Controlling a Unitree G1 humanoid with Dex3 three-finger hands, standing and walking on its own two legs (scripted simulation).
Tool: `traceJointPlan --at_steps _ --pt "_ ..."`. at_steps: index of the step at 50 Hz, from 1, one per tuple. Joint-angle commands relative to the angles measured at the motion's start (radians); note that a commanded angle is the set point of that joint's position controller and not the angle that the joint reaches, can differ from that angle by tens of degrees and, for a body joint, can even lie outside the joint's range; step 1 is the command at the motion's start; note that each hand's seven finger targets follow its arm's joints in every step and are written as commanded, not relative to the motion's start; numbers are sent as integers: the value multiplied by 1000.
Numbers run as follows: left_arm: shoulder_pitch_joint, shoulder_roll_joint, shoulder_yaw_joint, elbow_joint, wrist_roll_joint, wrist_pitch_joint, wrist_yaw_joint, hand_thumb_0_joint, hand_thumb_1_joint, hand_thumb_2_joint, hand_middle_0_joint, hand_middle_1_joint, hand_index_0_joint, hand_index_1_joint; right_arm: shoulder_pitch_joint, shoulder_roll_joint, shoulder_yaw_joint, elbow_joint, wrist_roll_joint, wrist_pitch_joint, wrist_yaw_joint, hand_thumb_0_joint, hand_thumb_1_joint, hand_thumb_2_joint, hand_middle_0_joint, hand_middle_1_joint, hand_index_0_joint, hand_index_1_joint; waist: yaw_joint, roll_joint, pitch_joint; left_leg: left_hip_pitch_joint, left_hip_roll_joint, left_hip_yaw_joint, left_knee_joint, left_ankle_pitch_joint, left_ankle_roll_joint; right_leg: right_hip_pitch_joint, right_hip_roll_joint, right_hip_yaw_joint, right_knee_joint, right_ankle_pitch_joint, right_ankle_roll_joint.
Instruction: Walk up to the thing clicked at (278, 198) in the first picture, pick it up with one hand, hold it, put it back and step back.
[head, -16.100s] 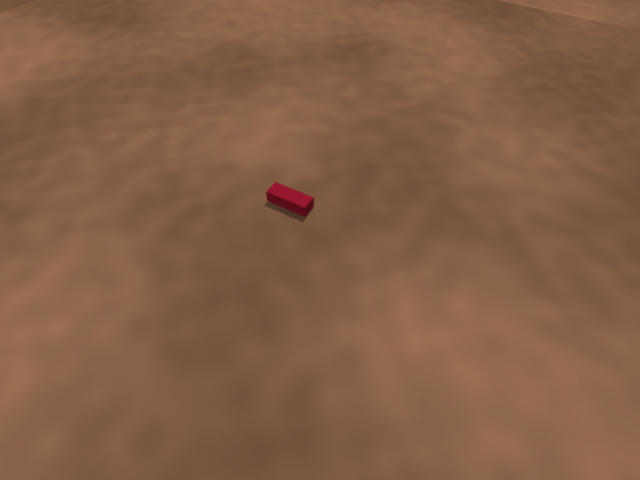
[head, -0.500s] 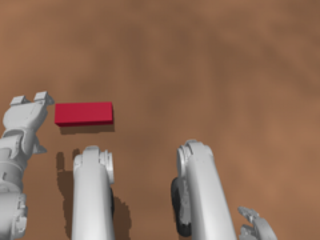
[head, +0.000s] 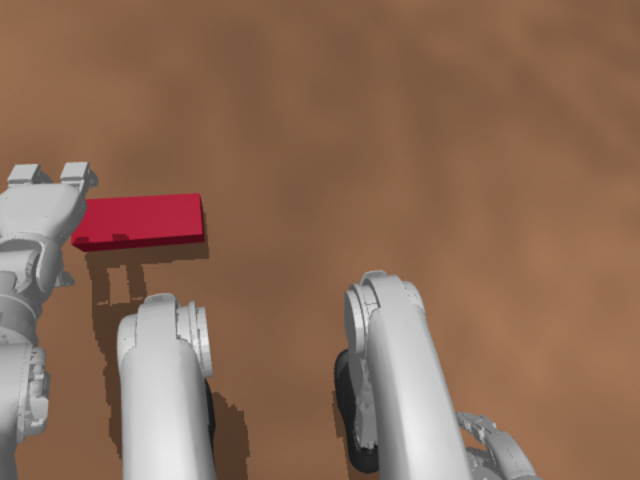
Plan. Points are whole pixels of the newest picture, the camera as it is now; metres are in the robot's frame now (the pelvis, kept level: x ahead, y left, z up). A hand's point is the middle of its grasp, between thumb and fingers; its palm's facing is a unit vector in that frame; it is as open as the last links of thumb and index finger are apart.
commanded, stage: rise first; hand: left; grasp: from above
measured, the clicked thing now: (142, 222) +0.48 +0.23 -0.32
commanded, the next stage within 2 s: none
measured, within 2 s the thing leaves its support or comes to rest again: neither
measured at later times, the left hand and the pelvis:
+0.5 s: hand (78, 231) +0.43 +0.28 -0.18, palm faces -0.45 -0.05 -0.89, open 14.1 cm; pelvis +0.01 -0.01 -0.01, yaw +0 degrees
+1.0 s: hand (87, 230) +0.44 +0.27 -0.20, palm faces -0.44 -0.04 -0.90, open 14.2 cm; pelvis +0.01 -0.01 -0.02, yaw -1 degrees
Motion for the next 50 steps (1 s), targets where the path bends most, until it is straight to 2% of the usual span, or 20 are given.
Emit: traceJointPlan --at_steps 1,3,4,7,8,11,13,15,17,21,26,27,29,32,34,35,39,42,48,50 --pt "-283 237 38 -131 -2 -2 53 0 -538 1006 -62 -993 -67 -986 169 -236 -84 -19 -6 0 -10 0 -903 -901 200 300 200 300 -12 221 -666 552 -20 129 -243 122 63 235 18 -147 -219 168 -94" --pt "-279 237 37 -123 -1 -2 59 0 -533 999 -63 -997 -70 -988 166 -233 -83 -19 -10 -2 -7 0 -904 -901 200 300 200 300 -7 230 -656 534 -20 135 -237 111 63 238 19 -146 -218 163 -95" --pt "-268 243 55 -107 -1 2 67 0 -543 1011 -63 -986 -65 -982 171 -237 -83 -16 -11 0 -7 0 -903 -901 200 300 200 300 -7 220 -653 537 -19 133 -236 120 64 236 17 -148 -214 168 -92" --pt "-279 225 34 -106 0 7 70 0 -542 1007 -62 -994 -66 -988 170 -232 -84 -15 -12 -2 -6 0 -904 -901 200 300 200 300 -16 228 -653 533 -19 137 -222 126 65 236 18 -142 -213 180 -92" --pt "-293 247 56 -123 -7 9 77 0 -534 1003 -65 -991 -70 -985 173 -238 -87 -16 -12 -1 -7 0 -904 -901 200 300 200 300 -17 223 -661 528 -18 135 -222 128 66 237 16 -143 -209 182 -91" --pt "-279 219 38 -111 -7 17 76 0 -532 999 -63 -1004 -71 -994 179 -234 -83 -13 -17 -3 -2 0 -904 -901 200 300 200 300 -26 223 -668 533 -19 137 -209 153 66 259 16 -140 -205 212 -89" --pt "-282 245 57 -108 -12 20 79 0 -539 1004 -63 -1001 -69 -994 182 -237 -85 -13 -16 -1 -1 0 -905 -901 200 300 200 300 -20 215 -673 524 -17 138 -204 157 68 267 16 -140 -203 215 -89" --pt "-281 233 43 -101 -14 22 76 0 -554 1018 -61 -996 -61 -994 177 -236 -84 -13 -15 -3 2 0 -906 -902 200 300 200 300 -23 225 -659 525 -16 137 -206 141 65 252 16 -141 -199 200 -92" --pt "-306 251 59 -104 -17 19 79 0 -547 1014 -58 -997 -61 -992 181 -244 -80 -10 -20 -2 2 0 -903 -901 200 300 200 300 -30 237 -664 518 -16 136 -199 147 67 250 16 -143 -191 204 -87" --pt "-295 252 56 -62 -14 12 81 0 -543 1009 -61 -1007 -66 -1001 176 -245 -73 -12 -25 -1 4 0 -906 -902 200 300 200 300 -32 199 -631 471 -20 139 -184 120 70 254 18 -139 -199 190 -89" --pt "-292 264 64 -57 -13 2 82 0 -533 1002 -62 -1012 -70 -1003 174 -248 -71 -9 -29 -1 4 0 -905 -901 200 300 200 300 -29 199 -644 474 -22 139 -175 126 70 265 18 -137 -192 193 -86" --pt "-295 256 51 -44 -6 3 80 0 -538 1005 -62 -1019 -69 -1010 180 -251 -68 -5 -33 -1 6 0 -906 -902 200 300 200 300 -36 208 -640 475 -24 139 -175 129 69 265 20 -138 -189 199 -88" --pt "-306 273 68 -60 -12 0 84 0 -545 1014 -61 -1014 -65 -1008 177 -252 -70 -4 -32 0 5 0 -905 -902 200 300 200 300 -29 212 -660 478 -24 139 -168 134 68 271 21 -136 -193 204 -87" --pt "-309 263 49 -25 -4 -5 85 0 -542 1008 -60 -1024 -67 -1016 176 -251 -64 -2 -40 1 8 0 -906 -902 200 300 200 300 -44 173 -631 417 -26 141 -156 109 73 283 23 -133 -198 189 -85" --pt "-330 276 62 -51 -12 -11 89 0 -540 1008 -60 -1018 -67 -1010 182 -255 -62 -3 -41 0 7 0 -905 -901 200 300 200 300 -43 195 -640 432 -26 138 -159 109 72 276 20 -136 -194 183 -84" --pt "-327 279 55 -46 -6 -12 90 0 -611 1088 -68 -962 -29 -1002 177 -254 -60 1 -40 -1 7 0 -909 -903 200 300 200 300 -39 215 -640 444 -27 138 -161 110 69 270 21 -137 -187 183 -88" --pt "-317 245 41 -28 2 -10 100 0 -572 1044 -72 -987 -59 -999 173 -255 -62 3 -43 -3 7 0 -905 -902 199 300 200 300 -47 225 -631 464 -27 133 -163 110 63 237 24 -146 -178 181 -91" --pt "-333 260 46 -22 4 -6 107 0 -567 1039 -72 -986 -60 -997 170 -257 -62 0 -41 -4 7 0 -905 -902 200 300 200 300 -48 216 -629 449 -27 134 -158 99 64 232 23 -144 -181 171 -92" --pt "-336 230 29 -5 10 8 124 0 -576 1050 -70 -992 -56 -1005 174 -259 -55 8 -46 -12 11 0 -906 -902 200 300 200 300 -64 236 -631 472 -27 129 -159 120 62 224 23 -153 -167 196 -89" --pt "-351 248 38 -13 8 13 129 0 -573 1049 -72 -987 -58 -1001 179 -261 -54 7 -46 -16 14 0 -906 -902 200 300 200 300 -65 244 -624 463 -25 131 -159 122 63 223 22 -153 -165 200 -88"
